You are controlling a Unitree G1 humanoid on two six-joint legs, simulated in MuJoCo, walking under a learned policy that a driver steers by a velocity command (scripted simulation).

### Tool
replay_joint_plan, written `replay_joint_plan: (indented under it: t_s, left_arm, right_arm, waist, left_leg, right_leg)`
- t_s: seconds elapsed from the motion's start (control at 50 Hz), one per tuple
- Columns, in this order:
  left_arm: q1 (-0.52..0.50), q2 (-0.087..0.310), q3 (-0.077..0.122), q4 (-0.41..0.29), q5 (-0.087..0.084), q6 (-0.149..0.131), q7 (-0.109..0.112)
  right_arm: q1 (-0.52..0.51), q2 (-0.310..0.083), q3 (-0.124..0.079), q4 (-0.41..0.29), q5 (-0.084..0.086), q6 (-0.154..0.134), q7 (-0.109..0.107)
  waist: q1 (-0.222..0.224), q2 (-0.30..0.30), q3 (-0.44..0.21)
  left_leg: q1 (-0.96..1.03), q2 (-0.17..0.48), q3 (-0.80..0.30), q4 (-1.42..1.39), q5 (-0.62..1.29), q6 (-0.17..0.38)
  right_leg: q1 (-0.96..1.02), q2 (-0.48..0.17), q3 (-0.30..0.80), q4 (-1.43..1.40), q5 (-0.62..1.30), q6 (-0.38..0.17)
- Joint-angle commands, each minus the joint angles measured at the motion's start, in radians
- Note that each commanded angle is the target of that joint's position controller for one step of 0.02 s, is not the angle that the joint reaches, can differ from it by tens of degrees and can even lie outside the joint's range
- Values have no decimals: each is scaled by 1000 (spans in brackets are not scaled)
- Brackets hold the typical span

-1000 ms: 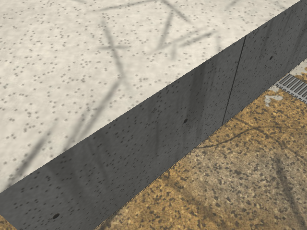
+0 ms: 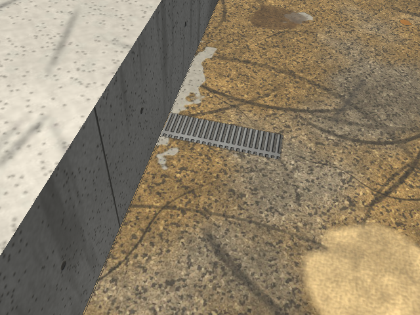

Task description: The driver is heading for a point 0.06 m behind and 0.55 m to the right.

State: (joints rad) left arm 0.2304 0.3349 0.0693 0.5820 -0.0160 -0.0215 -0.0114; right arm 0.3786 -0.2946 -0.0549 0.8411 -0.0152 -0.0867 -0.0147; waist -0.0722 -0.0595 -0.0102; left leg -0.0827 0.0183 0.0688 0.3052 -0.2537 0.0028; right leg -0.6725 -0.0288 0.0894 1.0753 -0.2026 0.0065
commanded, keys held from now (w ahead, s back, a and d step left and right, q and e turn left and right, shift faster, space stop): w+e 0.20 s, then e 0.80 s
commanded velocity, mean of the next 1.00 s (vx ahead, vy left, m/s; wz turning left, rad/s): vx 0.21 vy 0.00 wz -0.60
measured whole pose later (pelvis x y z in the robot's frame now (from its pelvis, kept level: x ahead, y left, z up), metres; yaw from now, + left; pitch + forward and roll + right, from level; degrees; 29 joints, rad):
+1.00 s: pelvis +0.34 -0.09 +0.00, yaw -37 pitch +1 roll +0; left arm 0.19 0.35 0.09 0.66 -0.04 0.07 0.04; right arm 0.14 -0.26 -0.05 0.67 -0.02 0.02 -0.05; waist -0.01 -0.04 0.08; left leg -0.27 0.03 0.05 0.42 -0.16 0.01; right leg -0.49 0.00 0.07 1.04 -0.43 0.10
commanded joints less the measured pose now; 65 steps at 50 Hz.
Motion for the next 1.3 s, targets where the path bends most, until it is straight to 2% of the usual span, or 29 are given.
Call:
replay_joint_plan:
  t_s: [0.02,0.14,0.2,0.22,0.24,0.26,0.28,0.3,0.32,0.34,0.38,0.48,0.64,0.72,0.74,0.76,0.78,0.8,0.82,0.92,1.0,1.12,1.16,1.18,1.2,1.22,1.24,1.26,1.3]
  left_arm:
    - [-121,18,-1,-116,3,-19,-11]
    - [-255,-10,-13,-150,-6,-23,-61]
    - [-195,48,15,-148,4,-25,-66]
    - [-68,88,38,-116,4,-22,-65]
    - [98,136,67,-71,5,-14,-50]
    - [179,204,75,-41,2,0,-21]
    - [117,293,80,-103,27,-6,-14]
    - [126,207,64,-100,28,-18,-18]
    - [76,177,53,-84,23,-26,-18]
    - [30,147,46,-75,5,-33,-19]
    - [-38,127,35,-76,12,-28,-14]
    - [-44,142,43,-18,12,-26,5]
    - [-12,153,47,31,-6,25,40]
    - [-48,123,36,26,-15,37,43]
    - [-51,96,28,20,-16,36,46]
    - [24,33,11,20,0,36,45]
    - [81,76,21,6,-5,34,49]
    - [106,165,45,30,5,32,49]
    - [65,191,58,41,-11,42,50]
    - [-5,87,43,17,-29,85,60]
    - [-63,52,29,-16,-16,74,44]
    - [-41,77,38,-3,-18,58,-5]
    - [66,68,45,63,-22,50,-15]
    - [168,79,53,114,-31,46,-13]
    - [264,163,72,129,-34,35,-1]
    - [227,273,83,89,-12,0,-13]
    - [169,185,62,77,3,-29,-17]
    - [123,140,43,80,0,-47,-13]
    - [90,108,30,78,-14,-47,-3]
  right_arm:
    - [-22,-162,-32,-50,-3,-9,-6]
    - [21,-202,-33,-19,22,10,-7]
    - [19,-268,-55,-17,31,26,-9]
    - [8,-273,-57,-21,34,35,-15]
    - [7,-254,-49,-35,34,32,-20]
    - [63,-139,-14,-74,-12,16,-12]
    - [133,-102,11,-130,-7,-16,2]
    - [12,-208,-18,-128,24,-32,7]
    - [-63,-206,-13,-162,44,-32,4]
    - [-66,-196,-13,-143,28,-26,-9]
    - [-56,-203,-23,-136,16,2,-18]
    - [-109,-134,-13,-158,-17,41,-27]
    - [-306,-123,-9,-227,1,52,-13]
    - [-257,-136,-29,-219,2,34,-7]
    - [-223,-156,-37,-209,1,25,-9]
    - [-207,-216,-48,-220,-9,28,-18]
    - [-176,-229,-55,-202,-35,45,-17]
    - [-189,-182,-49,-216,-15,50,-15]
    - [-219,-140,-37,-227,-13,54,-19]
    - [-257,-112,-34,-234,-9,91,-32]
    - [-235,-145,-54,-223,-3,103,-39]
    - [-244,-203,-80,-208,44,83,-15]
    - [-248,-174,-74,-194,52,76,-6]
    - [-234,-113,-56,-186,40,71,1]
    - [-260,-37,-32,-212,5,66,16]
    - [-327,-58,-38,-288,18,41,16]
    - [-388,-142,-58,-293,46,19,17]
    - [-369,-165,-67,-278,52,5,22]
    - [-328,-155,-69,-232,9,-9,24]
  waist:
    - [-4,167,85]
    - [-23,162,140]
    - [58,192,59]
    - [139,188,-16]
    - [227,152,-96]
    - [186,-66,-195]
    - [108,-228,-423]
    - [187,-48,-458]
    - [160,-37,-315]
    - [114,74,-186]
    - [51,42,-97]
    - [34,23,-96]
    - [94,-54,-97]
    - [56,-97,-86]
    - [41,-72,-92]
    - [86,117,-169]
    - [113,328,-180]
    - [100,247,-162]
    - [91,194,-112]
    - [70,231,-16]
    - [41,235,-60]
    - [66,235,-38]
    - [122,178,-30]
    - [151,94,-45]
    - [176,-170,-20]
    - [160,-251,5]
    - [168,-141,64]
    - [131,-130,104]
    - [109,-85,87]
  left_leg:
    - [41,240,-114,-169,185,143]
    - [76,254,35,-149,301,109]
    - [143,273,97,50,844,81]
    - [120,261,120,233,1002,65]
    - [-11,224,134,462,960,26]
    - [-321,141,99,783,80,-17]
    - [-593,-51,-55,1145,-440,-62]
    - [-612,9,-211,1192,-343,-54]
    - [-649,34,-178,1168,-267,-49]
    - [-626,75,-165,1082,-196,-52]
    - [-514,99,-160,991,-142,-56]
    - [-485,47,-127,772,-23,-94]
    - [-437,-42,-180,407,75,-90]
    - [-276,-56,-175,160,117,-54]
    - [-143,7,-197,69,291,-26]
    - [44,235,-380,90,623,60]
    - [116,418,-641,78,780,256]
    - [83,440,-649,69,685,298]
    - [40,369,-519,74,605,261]
    - [-68,192,-212,-7,360,196]
    - [10,250,-175,-5,385,228]
    - [-122,280,-147,-92,-179,174]
    - [-218,246,-78,2,-252,129]
    - [-300,184,8,178,-270,87]
    - [-560,70,105,600,-370,1]
    - [-819,-44,-43,745,-398,-8]
    - [-847,19,-132,785,-297,19]
    - [-843,47,-142,744,-166,36]
    - [-774,66,-130,656,-14,12]
  right_leg:
    - [-154,-37,-16,-76,115,21]
    - [-12,-17,-125,-367,169,-27]
    - [180,68,-194,-434,38,-98]
    - [353,110,-209,-486,51,-129]
    - [611,123,-173,-550,165,-163]
    - [937,-72,110,-490,443,-210]
    - [1142,-355,714,-613,448,-458]
    - [1087,-321,642,-659,538,-422]
    - [957,-281,478,-657,572,-395]
    - [771,-213,355,-671,577,-338]
    - [537,-151,259,-724,579,-302]
    - [401,-89,175,-721,750,-282]
    - [480,-70,307,-662,437,-208]
    - [523,-35,391,-575,373,-168]
    - [468,11,372,-517,257,-131]
    - [361,112,238,-307,-157,-72]
    - [169,214,144,-128,-540,-16]
    - [118,139,136,49,-489,27]
    - [98,108,111,121,-413,50]
    - [115,63,-23,73,-221,104]
    - [153,4,-47,-108,-212,103]
    - [370,-10,-140,-409,-158,-7]
    - [550,23,-178,-562,-100,-63]
    - [679,35,-148,-626,-143,-95]
    - [807,-190,229,-740,-209,-186]
    - [766,-343,647,-871,-412,-367]
    - [735,-335,611,-932,-455,-357]
    - [722,-297,515,-927,-374,-311]
    - [732,-218,355,-898,-140,-248]
Next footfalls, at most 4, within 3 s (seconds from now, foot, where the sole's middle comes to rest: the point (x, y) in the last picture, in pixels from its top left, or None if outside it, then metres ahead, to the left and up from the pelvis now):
0.24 right None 0.30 -0.17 -0.78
0.74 left None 0.47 -0.04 -0.78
1.20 right None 0.27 -0.22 -0.78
1.64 left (297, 269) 0.65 -0.36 -0.78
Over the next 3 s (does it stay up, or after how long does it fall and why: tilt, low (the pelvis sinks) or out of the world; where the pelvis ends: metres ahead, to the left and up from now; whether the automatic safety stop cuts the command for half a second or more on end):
stays up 0.55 -0.66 -0.02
